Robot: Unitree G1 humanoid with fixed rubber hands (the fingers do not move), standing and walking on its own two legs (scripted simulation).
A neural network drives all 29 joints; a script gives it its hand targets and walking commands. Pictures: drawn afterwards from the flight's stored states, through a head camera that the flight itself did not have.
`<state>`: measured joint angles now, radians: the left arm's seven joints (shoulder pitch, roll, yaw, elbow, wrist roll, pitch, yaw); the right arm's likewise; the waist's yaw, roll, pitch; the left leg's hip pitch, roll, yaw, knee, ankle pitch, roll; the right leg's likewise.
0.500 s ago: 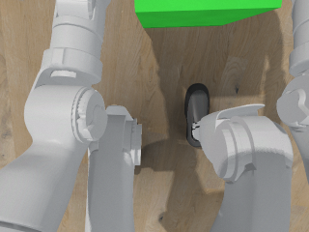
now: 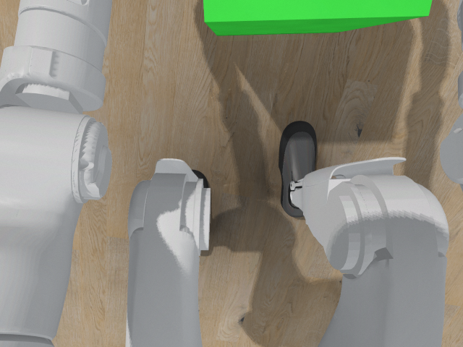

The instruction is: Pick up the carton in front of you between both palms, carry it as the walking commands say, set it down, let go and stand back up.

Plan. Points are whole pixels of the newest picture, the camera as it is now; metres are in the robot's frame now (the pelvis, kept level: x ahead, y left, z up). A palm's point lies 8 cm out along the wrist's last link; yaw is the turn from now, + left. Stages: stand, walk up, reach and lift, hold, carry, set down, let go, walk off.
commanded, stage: set down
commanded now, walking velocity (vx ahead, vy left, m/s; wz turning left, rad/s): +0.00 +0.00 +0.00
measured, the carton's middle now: out of the picture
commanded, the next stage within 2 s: let go in 0.98 s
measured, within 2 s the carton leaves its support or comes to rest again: neither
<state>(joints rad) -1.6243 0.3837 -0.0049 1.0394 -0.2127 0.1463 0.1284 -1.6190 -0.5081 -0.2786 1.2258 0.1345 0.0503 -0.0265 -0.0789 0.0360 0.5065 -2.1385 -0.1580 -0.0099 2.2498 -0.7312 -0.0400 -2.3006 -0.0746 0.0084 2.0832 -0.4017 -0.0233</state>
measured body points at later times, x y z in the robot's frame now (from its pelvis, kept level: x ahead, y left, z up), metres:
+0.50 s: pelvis +0.01 +0.00 +0.11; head +0.36 -0.05 +0.38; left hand +0.62 +0.09 -0.01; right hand +0.56 -0.30 -0.01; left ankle +0.08 +0.11 -0.34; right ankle +0.16 -0.13 -0.34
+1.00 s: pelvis +0.03 -0.01 +0.24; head +0.36 -0.07 +0.55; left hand +0.62 +0.09 +0.14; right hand +0.56 -0.31 +0.14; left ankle +0.08 +0.11 -0.34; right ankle +0.15 -0.13 -0.34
